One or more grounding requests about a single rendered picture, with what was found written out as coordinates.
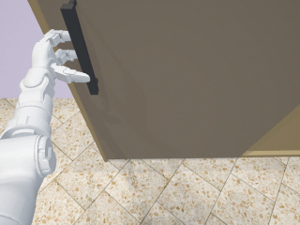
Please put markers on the handle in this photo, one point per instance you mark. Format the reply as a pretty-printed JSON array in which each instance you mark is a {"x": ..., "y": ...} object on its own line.
[{"x": 75, "y": 31}]

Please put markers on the wardrobe door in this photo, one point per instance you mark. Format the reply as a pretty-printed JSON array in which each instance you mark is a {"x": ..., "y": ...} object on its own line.
[
  {"x": 185, "y": 78},
  {"x": 284, "y": 136}
]

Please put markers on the left robot hand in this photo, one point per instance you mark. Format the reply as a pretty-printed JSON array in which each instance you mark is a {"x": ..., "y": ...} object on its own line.
[{"x": 43, "y": 56}]

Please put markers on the robot left upper arm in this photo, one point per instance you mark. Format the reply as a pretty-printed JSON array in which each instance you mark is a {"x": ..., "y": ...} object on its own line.
[{"x": 24, "y": 163}]

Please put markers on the left robot forearm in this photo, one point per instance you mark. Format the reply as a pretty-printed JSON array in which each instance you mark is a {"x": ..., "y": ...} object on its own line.
[{"x": 34, "y": 109}]

